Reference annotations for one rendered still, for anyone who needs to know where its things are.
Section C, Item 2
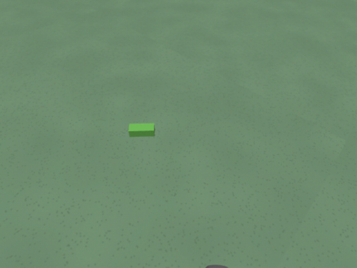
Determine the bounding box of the carton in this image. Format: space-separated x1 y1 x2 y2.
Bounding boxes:
128 123 155 137

